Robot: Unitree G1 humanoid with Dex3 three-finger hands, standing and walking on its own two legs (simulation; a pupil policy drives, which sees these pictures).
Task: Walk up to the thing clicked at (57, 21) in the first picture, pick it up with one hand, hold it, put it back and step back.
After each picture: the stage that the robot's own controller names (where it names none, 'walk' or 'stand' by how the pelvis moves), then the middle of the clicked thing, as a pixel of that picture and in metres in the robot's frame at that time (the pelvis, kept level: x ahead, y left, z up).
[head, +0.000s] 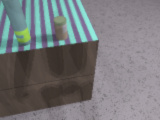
stand; (60, 28) +0.73 +0.11 -0.02
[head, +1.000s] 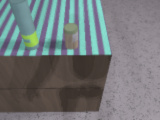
walk; (71, 36) +0.63 +0.09 -0.01
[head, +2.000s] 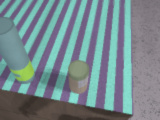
rise first; (78, 77) +0.35 +0.03 +0.01
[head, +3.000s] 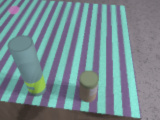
stand; (88, 87) +0.35 -0.01 -0.01
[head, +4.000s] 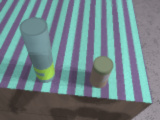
stand; (100, 72) +0.38 -0.06 +0.00
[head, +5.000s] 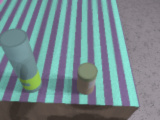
stand; (86, 79) +0.36 +0.00 +0.00
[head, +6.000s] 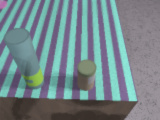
stand; (86, 75) +0.39 +0.00 -0.01
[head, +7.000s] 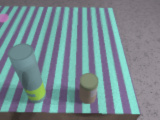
stand; (88, 89) +0.36 -0.01 -0.02
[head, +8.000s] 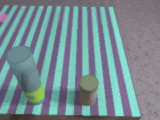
stand; (88, 91) +0.34 -0.01 -0.02
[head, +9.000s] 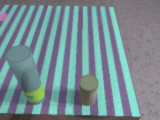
rise first; (88, 90) +0.35 -0.01 -0.02
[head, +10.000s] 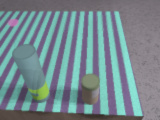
rise first; (90, 89) +0.36 +0.00 -0.02
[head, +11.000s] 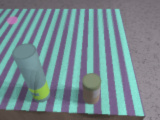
go down; (91, 89) +0.36 +0.00 -0.02
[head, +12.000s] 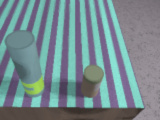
go down; (91, 82) +0.36 -0.03 +0.01
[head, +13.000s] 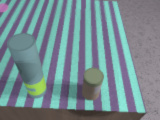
approach; (92, 84) +0.36 -0.02 +0.01
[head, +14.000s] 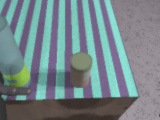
close; (80, 71) +0.37 +0.00 +0.05
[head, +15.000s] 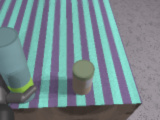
lift; (82, 78) +0.35 +0.00 +0.04
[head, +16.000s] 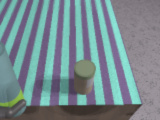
lift; (84, 78) +0.36 +0.00 +0.04
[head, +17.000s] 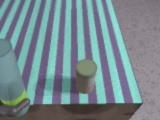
lift; (85, 77) +0.36 +0.00 +0.04
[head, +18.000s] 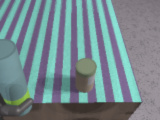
lift; (85, 76) +0.37 +0.00 +0.04
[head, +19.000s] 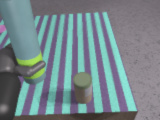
lift; (83, 88) +0.36 +0.01 +0.00
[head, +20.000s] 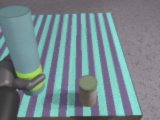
hold; (87, 91) +0.35 -0.01 -0.01
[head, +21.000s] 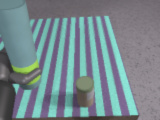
crouch; (85, 92) +0.36 +0.00 -0.01
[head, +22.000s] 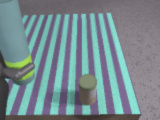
crouch; (87, 90) +0.36 -0.01 -0.01
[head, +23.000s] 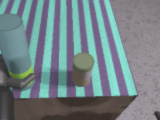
lower; (82, 70) +0.38 -0.01 +0.03
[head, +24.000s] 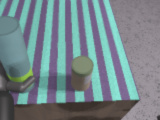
lower; (81, 74) +0.36 +0.00 +0.04
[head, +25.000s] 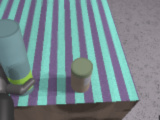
lower; (81, 76) +0.36 +0.00 +0.04
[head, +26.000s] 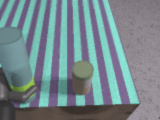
lower; (82, 78) +0.36 +0.00 +0.03
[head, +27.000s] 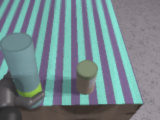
loosen; (86, 78) +0.36 -0.01 +0.03
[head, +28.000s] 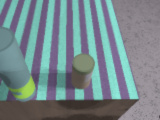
rise; (82, 72) +0.37 +0.00 +0.04
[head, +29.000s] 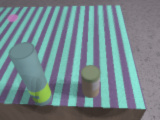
sink last; (90, 82) +0.37 +0.00 +0.02
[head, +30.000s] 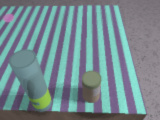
stand; (91, 87) +0.35 +0.00 +0.00
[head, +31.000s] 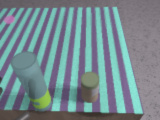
stand; (89, 87) +0.36 +0.00 -0.02
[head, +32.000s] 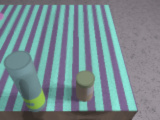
stand; (84, 86) +0.36 +0.00 -0.02
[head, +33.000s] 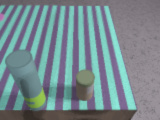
stand; (84, 85) +0.37 +0.00 -0.02
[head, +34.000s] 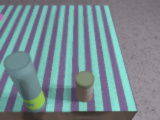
stand; (84, 87) +0.36 +0.00 -0.02
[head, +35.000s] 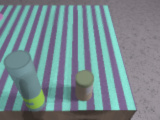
stand; (84, 86) +0.36 +0.00 -0.02
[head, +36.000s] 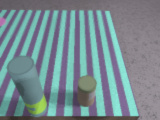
walk; (86, 91) +0.35 -0.01 -0.02
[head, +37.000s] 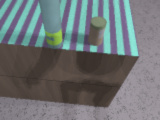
walk; (96, 31) +0.59 -0.05 +0.00
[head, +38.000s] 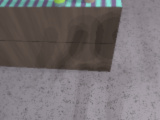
walk; out of the picture +0.98 -0.01 +0.00
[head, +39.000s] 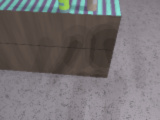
stand; (92, 0) +1.02 -0.06 -0.01
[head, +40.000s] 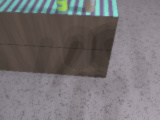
stand; (89, 2) +1.03 -0.06 -0.02
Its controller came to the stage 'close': yes
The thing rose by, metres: 0.00
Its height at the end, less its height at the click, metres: +0.00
